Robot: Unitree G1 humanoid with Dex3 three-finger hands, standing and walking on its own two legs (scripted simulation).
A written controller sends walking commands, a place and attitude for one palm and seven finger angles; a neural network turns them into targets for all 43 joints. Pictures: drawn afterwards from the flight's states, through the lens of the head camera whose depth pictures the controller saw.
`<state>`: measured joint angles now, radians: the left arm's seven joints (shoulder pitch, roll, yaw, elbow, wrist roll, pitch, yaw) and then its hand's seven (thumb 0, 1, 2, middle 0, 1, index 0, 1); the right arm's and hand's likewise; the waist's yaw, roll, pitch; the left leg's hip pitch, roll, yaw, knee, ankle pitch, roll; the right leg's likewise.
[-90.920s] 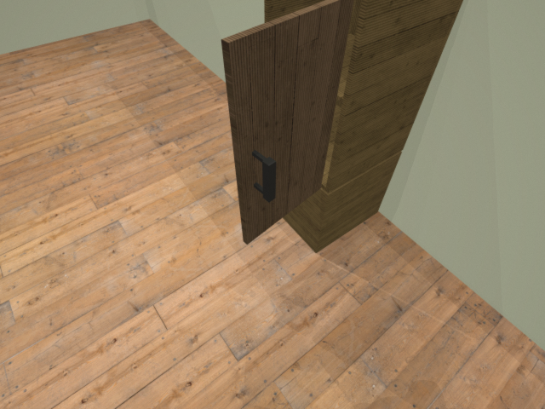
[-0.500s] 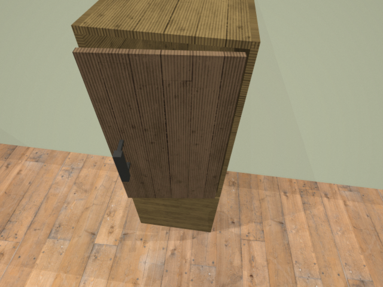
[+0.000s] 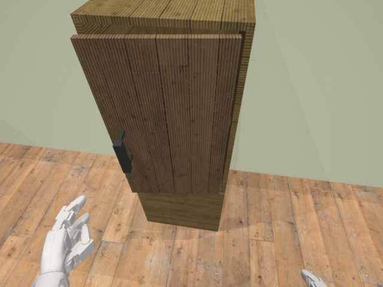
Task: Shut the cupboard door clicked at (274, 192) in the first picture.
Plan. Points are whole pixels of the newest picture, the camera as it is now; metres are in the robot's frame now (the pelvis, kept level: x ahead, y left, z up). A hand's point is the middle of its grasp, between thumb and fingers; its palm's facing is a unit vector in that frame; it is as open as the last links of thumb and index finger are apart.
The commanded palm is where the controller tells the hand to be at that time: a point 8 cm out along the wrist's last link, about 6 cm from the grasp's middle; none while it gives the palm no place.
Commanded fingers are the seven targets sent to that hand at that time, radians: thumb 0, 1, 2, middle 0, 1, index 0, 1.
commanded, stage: raise the hand and make a fist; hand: left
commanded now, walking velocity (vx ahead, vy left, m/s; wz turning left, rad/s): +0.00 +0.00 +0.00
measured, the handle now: (124, 151) +0.48 +0.21 -0.03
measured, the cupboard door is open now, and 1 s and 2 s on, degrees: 7 7 7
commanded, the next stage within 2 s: bring the fist close to the handle in 1.74 s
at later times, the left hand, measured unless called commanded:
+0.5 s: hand (99, 258) +0.20 +0.20 -0.04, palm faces -0.05 -1.00 -0.01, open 4.9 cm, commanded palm +0.16 +0.26 -0.03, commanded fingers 0.00 0.90 0.90 -0.82 -0.98 -0.82 -0.98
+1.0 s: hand (83, 253) +0.20 +0.23 -0.03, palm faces -0.01 -1.00 -0.02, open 3.1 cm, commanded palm +0.18 +0.28 -0.03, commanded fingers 0.00 0.90 0.90 -1.28 -1.48 -1.28 -1.48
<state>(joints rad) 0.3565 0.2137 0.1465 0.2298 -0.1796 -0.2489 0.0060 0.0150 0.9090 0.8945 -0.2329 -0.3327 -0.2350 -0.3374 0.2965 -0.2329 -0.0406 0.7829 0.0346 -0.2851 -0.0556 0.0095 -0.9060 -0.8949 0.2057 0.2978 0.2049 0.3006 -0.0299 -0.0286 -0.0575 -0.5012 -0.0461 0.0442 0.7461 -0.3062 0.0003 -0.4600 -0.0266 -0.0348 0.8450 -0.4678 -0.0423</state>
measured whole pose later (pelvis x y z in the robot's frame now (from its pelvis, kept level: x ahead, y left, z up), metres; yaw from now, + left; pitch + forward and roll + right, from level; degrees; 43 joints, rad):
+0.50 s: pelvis -0.03 +0.02 -0.09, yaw -2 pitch +17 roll -3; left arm 0.36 0.23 0.15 0.04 -0.30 -0.42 -0.31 0.02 0.90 0.90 -0.65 -0.79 -0.65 -0.79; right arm 0.21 -0.21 0.01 0.57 0.03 -0.27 -0.07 0.01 -0.90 -0.89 0.21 0.30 0.21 0.30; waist 0.03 0.04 -0.16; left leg -1.10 0.00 -0.05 1.30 -0.50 0.01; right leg -1.00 0.05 -0.09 1.27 -0.57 -0.05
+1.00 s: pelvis -0.02 +0.06 -0.08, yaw -3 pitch +18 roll -5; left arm 0.45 0.24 0.10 -0.10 -0.24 -0.41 -0.17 0.02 0.90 0.90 -1.10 -1.29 -1.11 -1.29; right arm 0.20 -0.22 0.01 0.47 0.01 -0.16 -0.03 0.01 -0.90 -0.89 0.21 0.30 0.21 0.30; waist 0.01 0.03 -0.18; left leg -1.10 -0.02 -0.03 1.29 -0.50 0.06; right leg -0.98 0.03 -0.07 1.23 -0.56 0.01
